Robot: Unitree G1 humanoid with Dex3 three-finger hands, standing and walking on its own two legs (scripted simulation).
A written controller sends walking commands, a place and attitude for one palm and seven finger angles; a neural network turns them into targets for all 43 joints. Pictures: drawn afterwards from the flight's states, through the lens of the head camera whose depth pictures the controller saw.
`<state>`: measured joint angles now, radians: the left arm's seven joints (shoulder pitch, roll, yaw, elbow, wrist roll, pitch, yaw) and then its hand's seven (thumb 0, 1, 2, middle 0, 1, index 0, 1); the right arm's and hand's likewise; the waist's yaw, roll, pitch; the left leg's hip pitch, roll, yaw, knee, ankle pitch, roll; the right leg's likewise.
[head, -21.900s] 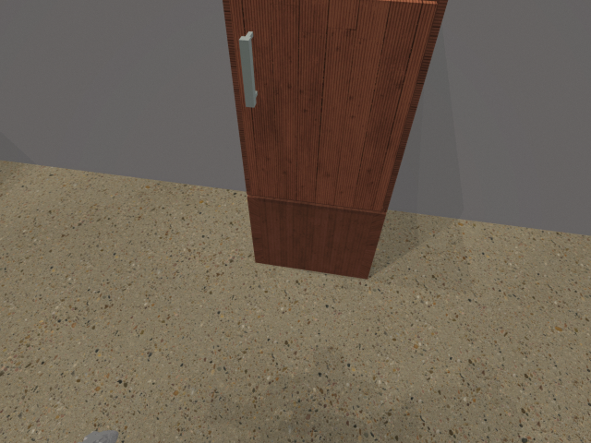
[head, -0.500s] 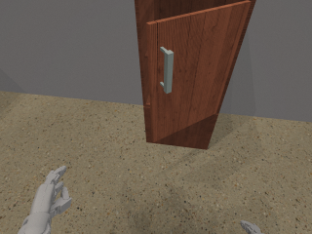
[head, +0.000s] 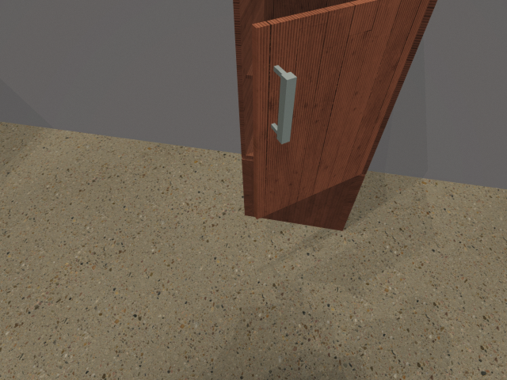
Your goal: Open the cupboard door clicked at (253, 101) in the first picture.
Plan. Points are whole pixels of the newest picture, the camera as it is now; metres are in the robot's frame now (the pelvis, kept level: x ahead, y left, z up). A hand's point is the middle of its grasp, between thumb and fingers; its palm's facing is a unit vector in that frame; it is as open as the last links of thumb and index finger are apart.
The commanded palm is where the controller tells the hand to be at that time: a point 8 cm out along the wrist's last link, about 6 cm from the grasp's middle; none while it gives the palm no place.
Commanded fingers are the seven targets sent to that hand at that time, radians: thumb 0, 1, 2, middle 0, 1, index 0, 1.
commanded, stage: let the arm hang, fingers relaxed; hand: left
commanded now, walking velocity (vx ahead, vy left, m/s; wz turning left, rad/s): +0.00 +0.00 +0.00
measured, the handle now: (280, 105) +0.62 -0.02 +0.09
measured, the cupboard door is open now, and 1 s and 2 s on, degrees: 38 38 38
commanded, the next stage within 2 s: look to check the result in 0.46 s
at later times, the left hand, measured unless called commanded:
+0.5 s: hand out of the picture +0.05 +0.19 -0.17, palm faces -0.01 -0.97 -0.22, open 7.3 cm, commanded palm none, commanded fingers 0.00 0.90 0.90 -0.20 -0.30 -0.20 -0.30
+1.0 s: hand out of the picture +0.07 +0.22 -0.16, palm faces -0.02 -0.95 -0.30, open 7.4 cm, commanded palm none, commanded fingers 0.00 0.90 0.90 -0.20 -0.30 -0.20 -0.30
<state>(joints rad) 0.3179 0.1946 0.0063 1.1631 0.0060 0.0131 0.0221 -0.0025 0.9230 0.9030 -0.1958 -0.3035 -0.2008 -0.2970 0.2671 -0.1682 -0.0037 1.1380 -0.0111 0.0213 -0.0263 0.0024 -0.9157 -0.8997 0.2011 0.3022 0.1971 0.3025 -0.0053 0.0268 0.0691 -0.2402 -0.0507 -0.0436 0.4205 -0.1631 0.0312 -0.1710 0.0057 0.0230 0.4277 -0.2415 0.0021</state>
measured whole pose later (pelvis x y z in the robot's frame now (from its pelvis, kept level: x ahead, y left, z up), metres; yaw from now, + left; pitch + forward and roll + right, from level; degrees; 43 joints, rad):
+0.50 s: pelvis +0.01 +0.00 +0.00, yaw -1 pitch -1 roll +0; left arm 0.20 0.18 0.01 1.13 0.01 -0.01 0.02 0.00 0.91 0.90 -0.20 -0.30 -0.20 -0.30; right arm 0.21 -0.19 -0.01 1.14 -0.02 0.00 -0.02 0.00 -0.91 -0.90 0.20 0.30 0.20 0.30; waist -0.02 0.02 0.04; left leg -0.21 -0.05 -0.04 0.40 -0.17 0.03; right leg -0.14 0.01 0.03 0.41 -0.25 0.00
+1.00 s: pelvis +0.02 -0.01 +0.00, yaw -1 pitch -1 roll +0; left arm 0.15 0.27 0.01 1.14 0.01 -0.02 0.01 0.00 0.91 0.90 -0.20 -0.30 -0.20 -0.30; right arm 0.12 -0.27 -0.01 1.14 -0.01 0.00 -0.01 0.00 -0.91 -0.90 0.20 0.30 0.20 0.30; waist -0.01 0.02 0.06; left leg -0.17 -0.04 -0.04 0.35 -0.16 0.02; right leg -0.10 0.01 0.03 0.35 -0.23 -0.01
